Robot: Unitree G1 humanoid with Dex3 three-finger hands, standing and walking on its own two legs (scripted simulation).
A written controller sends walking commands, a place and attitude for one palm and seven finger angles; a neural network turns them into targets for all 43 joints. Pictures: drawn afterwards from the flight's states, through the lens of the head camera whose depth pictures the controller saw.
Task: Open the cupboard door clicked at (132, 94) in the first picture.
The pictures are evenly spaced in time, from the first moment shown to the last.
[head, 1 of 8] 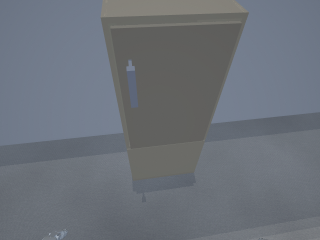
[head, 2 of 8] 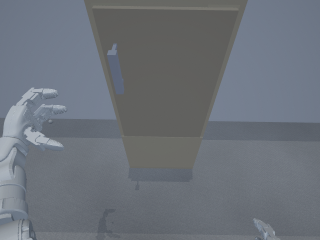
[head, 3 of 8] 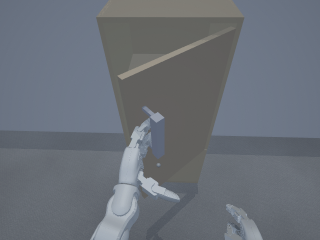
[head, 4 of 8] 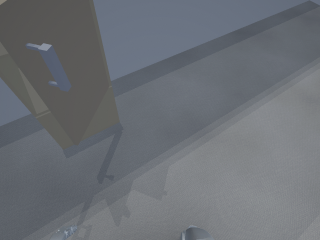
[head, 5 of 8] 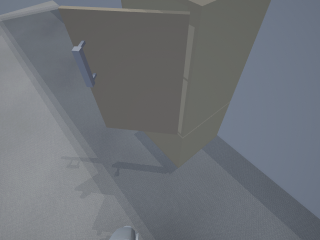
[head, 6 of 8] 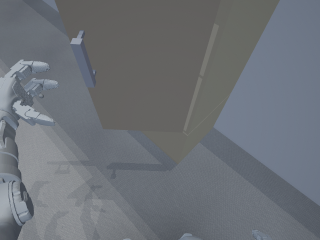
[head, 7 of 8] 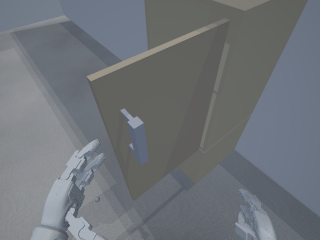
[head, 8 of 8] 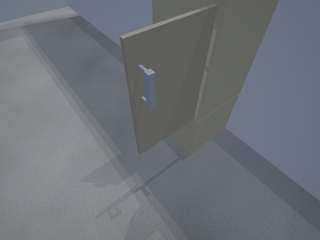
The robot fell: no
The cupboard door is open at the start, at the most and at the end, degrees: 0 90 90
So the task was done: yes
